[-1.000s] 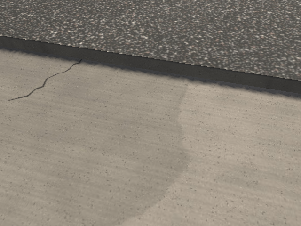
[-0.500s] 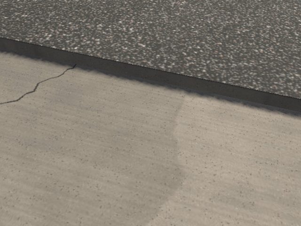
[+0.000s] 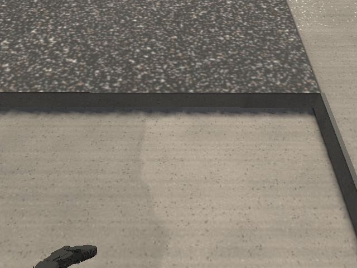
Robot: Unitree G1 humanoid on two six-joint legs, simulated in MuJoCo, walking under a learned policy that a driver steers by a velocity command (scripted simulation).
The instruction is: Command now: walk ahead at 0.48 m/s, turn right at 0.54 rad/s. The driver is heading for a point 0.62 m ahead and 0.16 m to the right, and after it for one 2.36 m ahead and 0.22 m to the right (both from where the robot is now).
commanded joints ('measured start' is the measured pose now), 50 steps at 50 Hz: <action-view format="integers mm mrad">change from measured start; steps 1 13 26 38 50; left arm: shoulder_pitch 370 304 517 239 413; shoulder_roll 330 196 53 112 259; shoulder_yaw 96 44 -7 12 67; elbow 11 -18 -80 -182 -162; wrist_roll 13 15 -1 7 31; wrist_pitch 6 -38 -21 16 -11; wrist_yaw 30 71 77 58 40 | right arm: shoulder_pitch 21 -382 -49 -218 -107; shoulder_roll -30 -110 -334 -187 -228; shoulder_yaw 14 -34 -91 -57 -36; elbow -163 -320 -304 -295 -220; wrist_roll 2 -16 -21 -3 31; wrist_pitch -61 -49 -87 -63 -11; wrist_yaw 24 8 42 41 42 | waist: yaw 107 62 -18 19 201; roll -221 -32 320 80 72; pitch -378 -28 -456 -41 -227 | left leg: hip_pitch -796 -738 311 -228 -318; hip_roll -134 6 345 178 120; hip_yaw -224 -327 -955 -304 -158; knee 917 200 -172 -421 162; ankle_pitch -98 486 231 524 840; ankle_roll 12 -27 330 224 109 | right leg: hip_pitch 948 225 -134 -215 581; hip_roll -382 -110 96 -165 -85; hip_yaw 937 360 290 191 107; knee -259 -420 544 360 -85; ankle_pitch -221 93 -421 -10 69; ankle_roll -329 -91 118 165 9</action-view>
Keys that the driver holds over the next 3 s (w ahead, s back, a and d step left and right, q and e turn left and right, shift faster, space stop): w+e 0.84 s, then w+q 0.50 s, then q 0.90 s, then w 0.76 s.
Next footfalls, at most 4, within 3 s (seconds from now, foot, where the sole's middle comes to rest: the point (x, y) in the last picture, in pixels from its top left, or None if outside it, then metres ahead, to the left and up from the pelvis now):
0.50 left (161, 258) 0.49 0.07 -0.74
1.00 right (261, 224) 0.60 -0.31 -0.74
1.50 left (222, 157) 0.92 -0.20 -0.74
2.04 right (268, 158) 0.91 -0.40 -0.74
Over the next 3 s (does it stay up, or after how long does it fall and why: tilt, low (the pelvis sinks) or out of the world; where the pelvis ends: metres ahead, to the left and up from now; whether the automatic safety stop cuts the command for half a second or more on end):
stays up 1.11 -0.25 0.00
